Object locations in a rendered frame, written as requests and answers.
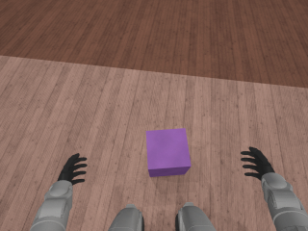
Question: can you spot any right robot hand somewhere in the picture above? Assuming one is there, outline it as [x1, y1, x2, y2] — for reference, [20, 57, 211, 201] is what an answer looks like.
[241, 146, 275, 181]

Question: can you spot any right robot shin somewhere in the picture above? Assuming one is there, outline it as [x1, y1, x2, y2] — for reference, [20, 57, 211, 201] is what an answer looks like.
[183, 202, 194, 207]

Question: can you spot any left robot hand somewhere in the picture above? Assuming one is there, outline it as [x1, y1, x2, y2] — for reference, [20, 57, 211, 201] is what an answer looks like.
[57, 153, 87, 186]

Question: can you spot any robot right forearm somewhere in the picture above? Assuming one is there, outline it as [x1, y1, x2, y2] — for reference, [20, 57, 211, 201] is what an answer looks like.
[261, 172, 308, 231]

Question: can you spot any carton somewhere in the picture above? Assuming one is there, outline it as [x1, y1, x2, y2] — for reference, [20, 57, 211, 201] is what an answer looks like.
[145, 128, 192, 177]

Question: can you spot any robot left forearm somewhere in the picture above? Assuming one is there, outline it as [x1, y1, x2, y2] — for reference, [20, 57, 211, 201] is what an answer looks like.
[30, 180, 73, 231]

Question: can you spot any robot right thigh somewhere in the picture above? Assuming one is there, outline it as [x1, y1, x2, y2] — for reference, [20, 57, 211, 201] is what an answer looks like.
[178, 205, 217, 231]

